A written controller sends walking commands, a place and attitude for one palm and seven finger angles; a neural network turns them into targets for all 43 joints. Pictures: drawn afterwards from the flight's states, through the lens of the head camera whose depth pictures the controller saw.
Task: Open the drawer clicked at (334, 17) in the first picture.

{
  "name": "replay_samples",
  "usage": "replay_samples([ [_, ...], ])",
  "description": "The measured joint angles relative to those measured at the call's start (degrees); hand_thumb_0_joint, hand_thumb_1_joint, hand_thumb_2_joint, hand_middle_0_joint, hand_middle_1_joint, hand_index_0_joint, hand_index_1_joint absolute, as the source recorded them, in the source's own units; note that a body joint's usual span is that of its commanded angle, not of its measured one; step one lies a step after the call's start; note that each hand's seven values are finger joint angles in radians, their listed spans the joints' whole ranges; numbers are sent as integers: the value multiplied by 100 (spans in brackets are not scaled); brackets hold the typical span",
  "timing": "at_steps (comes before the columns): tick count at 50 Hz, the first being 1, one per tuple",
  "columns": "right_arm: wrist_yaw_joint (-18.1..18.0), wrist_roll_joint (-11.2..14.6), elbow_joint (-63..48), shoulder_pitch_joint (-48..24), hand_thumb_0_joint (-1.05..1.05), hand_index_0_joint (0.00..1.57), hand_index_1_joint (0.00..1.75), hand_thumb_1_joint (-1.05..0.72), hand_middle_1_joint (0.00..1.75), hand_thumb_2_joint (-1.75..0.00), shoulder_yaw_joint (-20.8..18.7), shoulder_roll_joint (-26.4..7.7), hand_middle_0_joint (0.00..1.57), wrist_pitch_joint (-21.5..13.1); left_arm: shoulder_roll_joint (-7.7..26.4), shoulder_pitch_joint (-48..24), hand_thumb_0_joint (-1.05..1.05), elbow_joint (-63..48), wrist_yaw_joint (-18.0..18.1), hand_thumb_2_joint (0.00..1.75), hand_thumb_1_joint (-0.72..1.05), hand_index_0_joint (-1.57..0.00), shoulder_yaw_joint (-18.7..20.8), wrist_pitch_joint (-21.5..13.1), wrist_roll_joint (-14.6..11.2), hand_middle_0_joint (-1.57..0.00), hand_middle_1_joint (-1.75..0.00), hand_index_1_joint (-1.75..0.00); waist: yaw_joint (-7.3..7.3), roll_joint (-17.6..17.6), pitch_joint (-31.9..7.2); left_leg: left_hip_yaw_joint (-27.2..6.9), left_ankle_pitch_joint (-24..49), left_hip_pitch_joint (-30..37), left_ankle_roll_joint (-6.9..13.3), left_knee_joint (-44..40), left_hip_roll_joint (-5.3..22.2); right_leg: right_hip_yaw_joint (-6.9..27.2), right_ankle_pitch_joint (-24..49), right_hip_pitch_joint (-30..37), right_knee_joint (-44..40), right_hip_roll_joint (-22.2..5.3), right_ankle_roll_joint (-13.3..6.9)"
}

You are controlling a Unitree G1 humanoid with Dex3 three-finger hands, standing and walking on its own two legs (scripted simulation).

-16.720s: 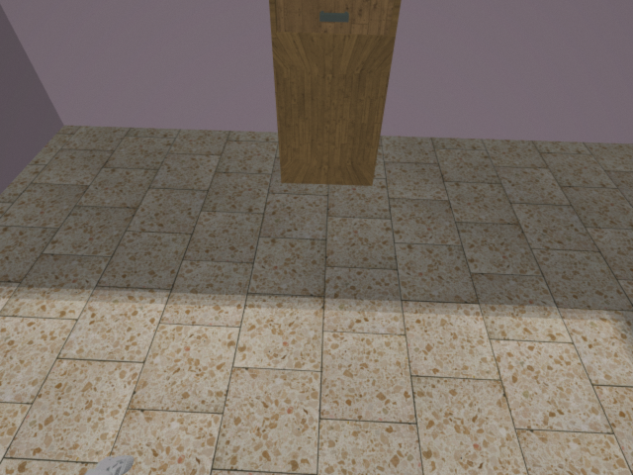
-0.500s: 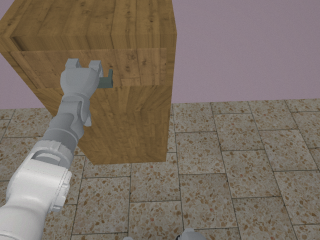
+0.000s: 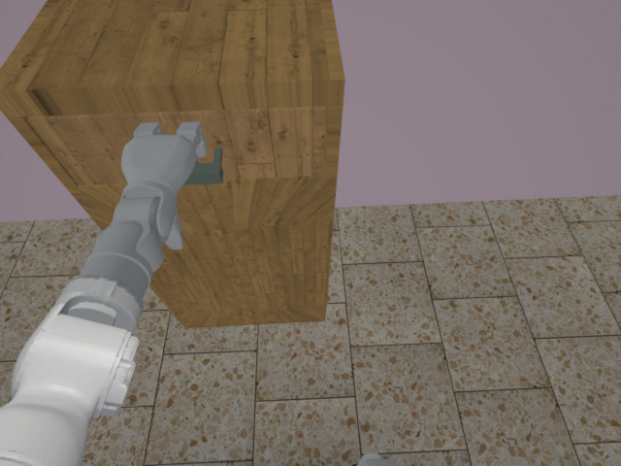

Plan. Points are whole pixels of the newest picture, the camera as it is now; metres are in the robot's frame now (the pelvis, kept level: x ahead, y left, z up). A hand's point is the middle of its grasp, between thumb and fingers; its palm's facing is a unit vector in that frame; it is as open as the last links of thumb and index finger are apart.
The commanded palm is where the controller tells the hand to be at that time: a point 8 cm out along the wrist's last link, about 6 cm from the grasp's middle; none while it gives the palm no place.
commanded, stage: lift the fingers back up to retry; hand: left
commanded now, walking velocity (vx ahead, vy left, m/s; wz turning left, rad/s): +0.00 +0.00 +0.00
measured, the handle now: (188, 164) +0.54 +0.17 +0.04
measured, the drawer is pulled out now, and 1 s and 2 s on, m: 0.00 0.00 0.00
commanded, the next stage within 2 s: re-aim the fingers above the handle in 0.42 s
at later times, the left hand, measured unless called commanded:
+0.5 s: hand (164, 172) +0.48 +0.18 +0.09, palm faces -0.05 -0.01 -1.00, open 13.8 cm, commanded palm +0.46 +0.18 +0.15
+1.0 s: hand (175, 172) +0.48 +0.16 +0.09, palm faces -0.06 -0.01 -1.00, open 13.9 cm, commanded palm +0.46 +0.17 +0.15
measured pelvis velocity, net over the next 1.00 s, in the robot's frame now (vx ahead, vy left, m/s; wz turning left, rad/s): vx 0.02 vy -0.01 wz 0.01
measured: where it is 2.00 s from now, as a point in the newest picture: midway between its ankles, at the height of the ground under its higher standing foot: outside the picture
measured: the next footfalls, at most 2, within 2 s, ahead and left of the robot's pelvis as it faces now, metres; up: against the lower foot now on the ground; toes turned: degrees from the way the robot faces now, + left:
none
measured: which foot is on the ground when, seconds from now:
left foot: down 0.00-1.00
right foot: down 0.00-1.00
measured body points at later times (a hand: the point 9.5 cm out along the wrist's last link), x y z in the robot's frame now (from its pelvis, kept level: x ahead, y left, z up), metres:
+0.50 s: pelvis +0.03 -0.01 +0.01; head +0.07 -0.03 +0.46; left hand +0.48 +0.18 +0.15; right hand +0.12 -0.27 -0.12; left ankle -0.02 +0.11 -0.71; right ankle +0.02 -0.12 -0.71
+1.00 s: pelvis +0.02 -0.01 +0.01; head +0.07 -0.04 +0.46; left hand +0.48 +0.16 +0.15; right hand +0.08 -0.28 -0.13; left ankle -0.02 +0.11 -0.71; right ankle +0.02 -0.12 -0.71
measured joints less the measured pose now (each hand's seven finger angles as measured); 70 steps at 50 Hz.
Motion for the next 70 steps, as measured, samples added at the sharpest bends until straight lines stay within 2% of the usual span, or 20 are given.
replay_samples([
  [7, 25, -11, 24, -63, 1, 20, 30, -90, 30, -90, -22, -9, 20, 48, -18, 161, 0, -283, -53, 30, -49, -33, 130, -81, 20, -34, -123, -121, 40, 39, 11, 19, 3, 306, 2, -238, -2, 19, -3, 290, -215, 7, 8],
  [15, 115, 23, 15, -166, 1, 20, 30, -90, 30, -90, -83, -20, 20, 150, -133, 414, 0, -889, -240, 30, -49, -35, -28, 214, -129, -36, -122, -122, 205, 132, -21, -13, 41, 737, -15, -541, -19, -12, -11, 715, -470, -3, 7],
  [21, 120, 72, -37, -388, 1, 20, 30, -90, 30, -90, 17, -26, 20, 303, -178, 345, 0, -777, -535, 30, -49, -33, -169, 476, -191, -34, -121, -121, 282, 92, -13, -41, 90, 997, -46, -718, -23, -40, -17, 946, -563, -5, -26],
  [25, 67, 67, -173, -478, 1, 20, 30, -90, 30, -90, 11, -34, 20, 351, -153, 535, 0, -967, -795, 30, -49, -32, -221, 353, -215, -33, -121, -120, 315, 74, 11, -55, 115, 1087, -67, -777, -12, -55, -12, 1028, -594, 7, -50],
  [29, 15, 59, -220, -553, 1, 20, 30, -90, 30, -90, 4, -52, 20, 329, -161, 677, 0, -1142, -843, 30, -49, -32, -263, 35, -232, -32, -120, -120, 347, 37, 91, -97, 120, 1122, -89, -763, -12, -96, -31, 1070, -563, 3, -69],
  [34, -11, 25, -164, -622, 1, 20, 30, -90, 30, -90, -11, -38, 20, 232, -89, 621, 0, -1129, -557, 30, -49, -32, -188, -223, -101, -32, -120, -120, 336, -21, 158, -131, 130, 1024, -117, -699, -4, -130, -37, 978, -491, 8, -100],
  [39, 34, 7, -45, -570, 1, 20, 30, -90, 30, -90, -35, -35, 20, 195, 0, 426, 0, -927, -279, 30, -49, -32, -84, -52, -41, -32, -120, -120, 319, 10, 134, -123, 151, 927, -133, -682, 9, -122, -12, 874, -472, 22, -115],
  [42, 62, 29, 23, -482, 1, 20, 30, -91, 30, -90, -36, -47, 20, 231, 1, 330, 0, -761, -314, 30, -49, -32, -109, 170, -112, -32, -120, -120, 304, 63, 100, -115, 168, 943, -131, -717, 12, -114, 7, 887, -506, 25, -113],
  [46, 44, 62, 56, -365, 1, 20, 30, -91, 30, -90, -13, -60, 20, 298, -31, 283, 0, -621, -573, 30, -49, -31, -182, 322, -222, -32, -120, -120, 253, 104, 87, -101, 192, 1016, -121, -781, 8, -100, 29, 951, -559, 25, -105],
  [49, 0, 68, 43, -289, 1, 20, 30, -90, 30, -90, -7, -60, 20, 314, -78, 353, 0, -686, -740, 30, -49, -31, -190, 188, -271, -32, -120, -120, 218, 100, 95, -81, 203, 1074, -113, -816, 6, -80, 41, 996, -582, 25, -98],
  [52, -37, 60, 24, -260, 1, 20, 30, -90, 30, -90, -2, -53, 20, 293, -110, 433, 0, -779, -767, 30, -49, -31, -110, -86, -245, -32, -120, -120, 178, 63, 122, -55, 204, 1098, -110, -818, 7, -54, 47, 1005, -575, 28, -95],
  [55, -51, 42, 6, -264, 1, 20, 30, -90, 30, -90, -5, -43, 20, 250, -94, 503, 0, -855, -597, 30, -49, -32, 43, -304, -142, -32, -120, -120, 155, 23, 134, -14, 201, 1070, -109, -797, 16, -13, 59, 959, -550, 40, -95],
  [57, -49, 37, 16, -289, 1, 20, 30, -90, 30, -90, -4, -38, 20, 214, -40, 479, 0, -800, -416, 30, -49, -32, 138, -328, -47, -32, -120, -120, 143, 1, 140, 7, 200, 1025, -109, -773, 21, 8, 67, 906, -528, 45, -93],
  [60, -26, 35, 40, -327, 1, 20, 30, -90, 30, -90, -9, -34, 20, 160, 80, 379, 0, -646, -196, 30, -49, -32, 234, -166, 53, -32, -120, -120, 149, -12, 155, 29, 213, 953, -106, -756, 26, 30, 95, 830, -522, 52, -90],
  [63, 8, 39, 49, -315, 1, 20, 30, -90, 30, -90, -35, -43, 20, 134, 190, 316, 0, -556, -167, 30, -49, -32, 244, 81, 33, -32, -120, -120, 187, 14, 140, 33, 235, 918, -97, -774, 25, 34, 129, 806, -562, 51, -82],
  [67, 29, 87, 69, -239, 1, 20, 30, -90, 30, -90, -67, -69, 20, 158, 174, 300, 0, -547, -443, 30, -48, -31, -79, 366, -183, -32, -120, -120, 256, 61, 83, -25, 249, 978, -77, -818, 2, -21, 143, 915, -651, 26, -61],
  [70, -2, 104, 90, -254, 1, 20, 30, -90, 30, -90, -45, -79, 20, 169, 39, 252, 0, -561, -737, 30, -49, -31, -369, 335, -300, -32, -120, -120, 259, 39, 103, -90, 242, 1034, -61, -812, -30, -83, 122, 1009, -668, -11, -46],
])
